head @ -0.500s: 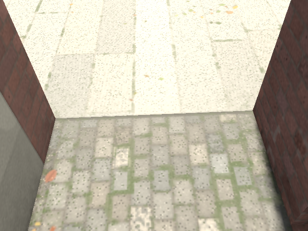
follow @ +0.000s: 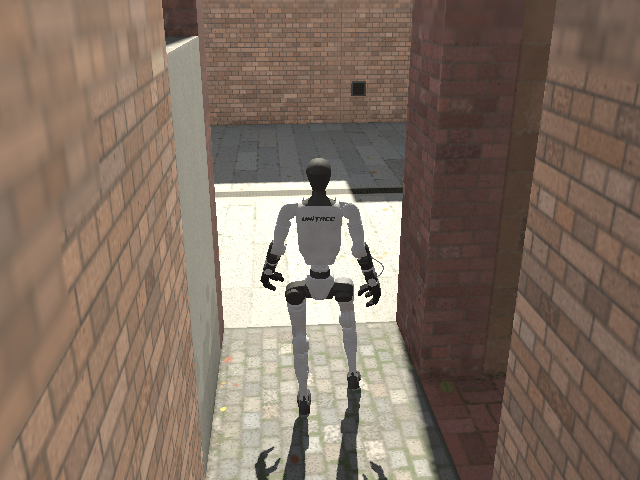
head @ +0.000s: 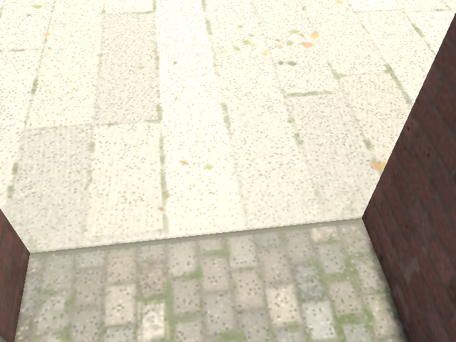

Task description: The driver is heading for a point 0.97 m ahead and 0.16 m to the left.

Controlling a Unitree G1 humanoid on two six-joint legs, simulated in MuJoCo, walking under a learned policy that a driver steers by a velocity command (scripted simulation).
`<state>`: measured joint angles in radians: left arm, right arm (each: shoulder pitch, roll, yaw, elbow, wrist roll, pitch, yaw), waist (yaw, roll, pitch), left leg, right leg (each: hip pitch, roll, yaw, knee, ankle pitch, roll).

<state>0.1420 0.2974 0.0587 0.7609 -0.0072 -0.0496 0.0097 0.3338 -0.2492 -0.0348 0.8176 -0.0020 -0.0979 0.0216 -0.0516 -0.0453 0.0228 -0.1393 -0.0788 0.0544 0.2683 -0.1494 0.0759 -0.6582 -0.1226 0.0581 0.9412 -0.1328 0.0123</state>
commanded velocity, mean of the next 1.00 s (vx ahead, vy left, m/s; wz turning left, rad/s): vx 0.50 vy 0.00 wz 0.27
